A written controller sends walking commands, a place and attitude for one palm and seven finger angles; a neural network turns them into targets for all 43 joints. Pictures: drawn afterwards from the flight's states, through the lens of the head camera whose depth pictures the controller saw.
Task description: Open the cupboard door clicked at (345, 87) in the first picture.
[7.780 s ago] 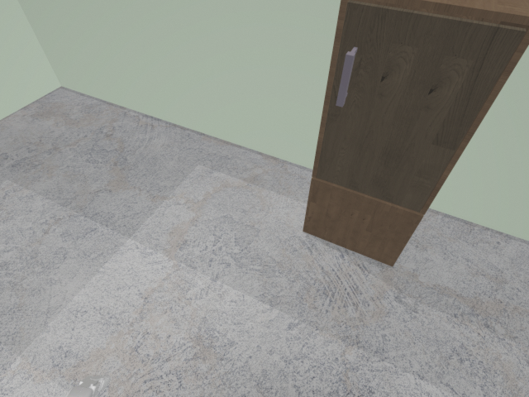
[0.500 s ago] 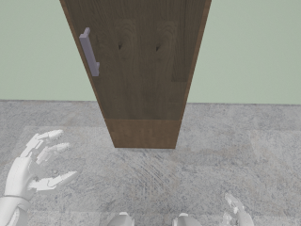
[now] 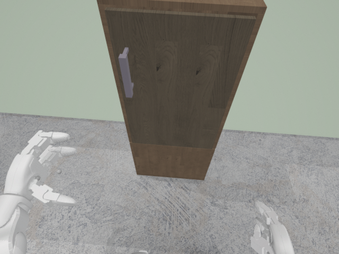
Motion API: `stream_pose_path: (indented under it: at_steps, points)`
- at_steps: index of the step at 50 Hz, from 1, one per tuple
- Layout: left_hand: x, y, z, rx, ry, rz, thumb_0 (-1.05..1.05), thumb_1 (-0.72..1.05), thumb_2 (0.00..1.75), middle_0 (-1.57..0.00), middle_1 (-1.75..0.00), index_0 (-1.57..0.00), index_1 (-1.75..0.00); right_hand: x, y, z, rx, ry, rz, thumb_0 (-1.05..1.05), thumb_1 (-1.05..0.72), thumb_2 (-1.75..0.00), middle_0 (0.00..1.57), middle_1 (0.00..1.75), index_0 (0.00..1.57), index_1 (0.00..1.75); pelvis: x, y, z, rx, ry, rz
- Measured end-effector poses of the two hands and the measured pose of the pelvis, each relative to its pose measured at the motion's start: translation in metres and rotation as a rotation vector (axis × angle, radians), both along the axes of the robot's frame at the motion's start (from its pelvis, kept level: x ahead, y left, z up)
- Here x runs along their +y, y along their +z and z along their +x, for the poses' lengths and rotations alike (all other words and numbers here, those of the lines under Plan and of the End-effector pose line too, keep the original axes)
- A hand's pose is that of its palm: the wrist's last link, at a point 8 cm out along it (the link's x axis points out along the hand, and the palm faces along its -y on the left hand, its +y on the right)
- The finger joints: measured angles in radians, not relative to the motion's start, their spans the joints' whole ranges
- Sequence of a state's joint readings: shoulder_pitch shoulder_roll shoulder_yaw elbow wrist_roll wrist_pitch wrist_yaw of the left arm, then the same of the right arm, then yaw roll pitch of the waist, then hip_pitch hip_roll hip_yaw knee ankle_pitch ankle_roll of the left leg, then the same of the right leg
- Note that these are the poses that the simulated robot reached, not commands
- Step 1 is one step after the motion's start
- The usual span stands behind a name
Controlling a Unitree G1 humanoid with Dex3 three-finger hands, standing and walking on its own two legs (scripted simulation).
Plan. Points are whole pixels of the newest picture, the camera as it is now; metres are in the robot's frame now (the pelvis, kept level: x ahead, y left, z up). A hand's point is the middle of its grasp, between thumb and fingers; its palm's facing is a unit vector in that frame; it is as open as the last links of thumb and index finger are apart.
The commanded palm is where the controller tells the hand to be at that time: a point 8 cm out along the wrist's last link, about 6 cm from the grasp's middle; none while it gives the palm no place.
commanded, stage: raise the hand with hooked fingers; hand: left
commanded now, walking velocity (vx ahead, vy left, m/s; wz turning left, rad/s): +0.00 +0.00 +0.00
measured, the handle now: (127, 73) +0.59 +0.18 +0.08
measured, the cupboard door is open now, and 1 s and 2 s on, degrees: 0 0 0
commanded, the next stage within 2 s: move the hooked fingers beside the handle in 0.76 s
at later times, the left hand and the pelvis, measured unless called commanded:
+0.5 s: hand (60, 149) +0.30 +0.26 +0.10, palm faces +0.00 -1.00 -0.03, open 14.0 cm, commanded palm +0.27 +0.31 +0.10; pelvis +0.01 +0.00 +0.01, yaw -1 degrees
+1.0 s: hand (67, 149) +0.30 +0.25 +0.10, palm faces +0.02 -1.00 -0.03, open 14.0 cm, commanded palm +0.29 +0.30 +0.10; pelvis +0.00 -0.02 +0.01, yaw +0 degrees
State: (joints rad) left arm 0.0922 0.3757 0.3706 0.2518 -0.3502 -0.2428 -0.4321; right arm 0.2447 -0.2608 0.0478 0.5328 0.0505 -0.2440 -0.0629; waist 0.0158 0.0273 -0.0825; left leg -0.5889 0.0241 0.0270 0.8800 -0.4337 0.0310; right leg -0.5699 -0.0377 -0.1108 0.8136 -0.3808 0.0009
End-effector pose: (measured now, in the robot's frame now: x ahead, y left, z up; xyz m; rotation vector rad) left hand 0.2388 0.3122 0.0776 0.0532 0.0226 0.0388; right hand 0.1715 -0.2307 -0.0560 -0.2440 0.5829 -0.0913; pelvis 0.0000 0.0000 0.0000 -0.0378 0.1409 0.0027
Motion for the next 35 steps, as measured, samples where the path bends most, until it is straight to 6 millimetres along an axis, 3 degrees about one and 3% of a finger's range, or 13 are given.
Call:
stream_pose_path:
  at_steps: [4,8,18,29,35]
  points:
    - [0.005,0.0,0.006,0.026,-0.013,-0.003,-0.01,-0.47,0.31,-0.3,-1.18,-0.29,-1.18,0.006,-0.003,0.002,0.026,0.018,0.0,0.01,-0.9,-0.89,0.2,0.3,0.2,0.3,0.002,0.003,0.002,-0.003,0.001,-0.002]
    - [0.009,0.014,0.017,-0.034,-0.015,0.007,-0.01,-0.49,0.3,-0.3,-1.19,-0.3,-1.19,0.006,-0.005,-0.003,0.06,0.016,-0.012,0.01,-0.9,-0.89,0.2,0.3,0.2,0.3,0.002,0.005,0.004,-0.008,0.0,-0.002]
    - [0.019,0.026,0.045,0.002,-0.037,-0.016,-0.01,-0.5,0.3,-0.3,-1.2,-0.3,-1.2,-0.015,-0.006,-0.025,0.125,-0.056,-0.034,0.02,-0.9,-0.89,0.2,0.3,0.2,0.3,0.0,0.011,0.006,-0.009,-0.009,0.005]
    - [0.004,0.018,0.039,-0.012,-0.017,-0.025,-0.01,-0.5,0.3,-0.3,-1.2,-0.3,-1.2,-0.031,-0.004,-0.037,0.144,-0.075,-0.046,0.02,-0.9,-0.89,0.2,0.3,0.2,0.3,-0.007,0.012,0.003,-0.014,-0.018,0.014]
    - [-0.002,0.023,0.034,-0.026,-0.022,-0.004,-0.01,-0.5,0.3,-0.3,-1.2,-0.3,-1.2,-0.03,-0.005,-0.034,0.13,-0.071,-0.03,0.02,-0.9,-0.89,0.2,0.3,0.2,0.3,-0.012,0.012,0.002,-0.021,-0.016,0.015]
